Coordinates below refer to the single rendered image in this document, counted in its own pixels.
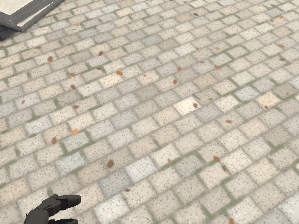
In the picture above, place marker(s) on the left robot hand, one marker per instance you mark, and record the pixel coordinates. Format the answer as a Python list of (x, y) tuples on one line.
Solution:
[(50, 207)]

